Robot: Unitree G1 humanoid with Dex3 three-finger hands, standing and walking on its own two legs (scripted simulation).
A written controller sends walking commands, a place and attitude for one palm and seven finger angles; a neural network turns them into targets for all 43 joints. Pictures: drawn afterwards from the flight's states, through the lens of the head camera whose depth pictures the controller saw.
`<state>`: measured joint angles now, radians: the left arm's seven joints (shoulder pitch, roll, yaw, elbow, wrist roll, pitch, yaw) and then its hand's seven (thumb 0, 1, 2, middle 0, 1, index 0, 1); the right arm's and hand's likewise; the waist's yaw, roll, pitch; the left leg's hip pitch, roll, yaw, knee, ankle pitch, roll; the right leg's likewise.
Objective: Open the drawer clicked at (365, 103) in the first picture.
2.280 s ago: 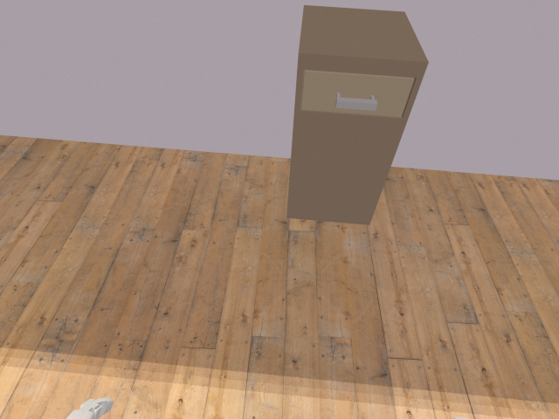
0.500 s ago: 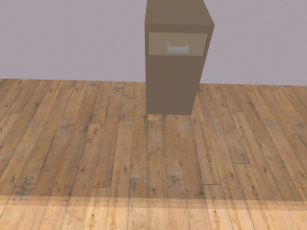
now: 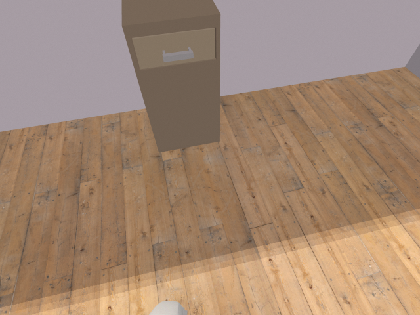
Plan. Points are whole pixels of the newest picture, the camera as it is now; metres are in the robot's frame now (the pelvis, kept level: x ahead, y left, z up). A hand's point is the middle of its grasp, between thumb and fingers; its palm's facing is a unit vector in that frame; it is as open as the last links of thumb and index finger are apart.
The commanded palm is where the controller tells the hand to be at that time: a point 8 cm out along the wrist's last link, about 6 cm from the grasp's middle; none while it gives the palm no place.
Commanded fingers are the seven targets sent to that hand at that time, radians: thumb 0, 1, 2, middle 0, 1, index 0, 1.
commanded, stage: walk to a spot facing it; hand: left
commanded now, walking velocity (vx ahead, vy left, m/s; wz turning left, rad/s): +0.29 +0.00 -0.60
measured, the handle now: (177, 53) +1.10 +0.25 -0.11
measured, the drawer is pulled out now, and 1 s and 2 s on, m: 0.00 0.00 0.00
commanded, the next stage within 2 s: none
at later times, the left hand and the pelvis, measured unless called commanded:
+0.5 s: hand (101, 280) +0.20 +0.29 -0.17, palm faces -0.22 -0.96 -0.17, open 7.4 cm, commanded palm none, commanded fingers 0.00 0.90 0.90 -0.20 -0.30 -0.20 -0.30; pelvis +0.10 +0.09 +0.01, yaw -18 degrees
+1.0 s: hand (198, 191) +0.47 +0.09 -0.19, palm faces -0.58 -0.80 -0.15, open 7.3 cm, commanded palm none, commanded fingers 0.00 0.90 0.90 -0.20 -0.30 -0.20 -0.30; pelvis +0.29 +0.00 -0.02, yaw -37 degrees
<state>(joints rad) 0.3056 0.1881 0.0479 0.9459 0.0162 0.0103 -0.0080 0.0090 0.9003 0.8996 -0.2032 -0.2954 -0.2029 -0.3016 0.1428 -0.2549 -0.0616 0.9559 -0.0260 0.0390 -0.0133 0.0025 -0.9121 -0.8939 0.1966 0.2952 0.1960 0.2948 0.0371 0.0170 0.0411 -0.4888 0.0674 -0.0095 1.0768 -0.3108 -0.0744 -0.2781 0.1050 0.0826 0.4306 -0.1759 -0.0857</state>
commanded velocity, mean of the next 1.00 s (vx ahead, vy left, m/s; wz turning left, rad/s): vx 0.29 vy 0.00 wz -0.60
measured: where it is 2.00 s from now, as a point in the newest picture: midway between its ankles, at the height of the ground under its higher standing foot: (246, 242)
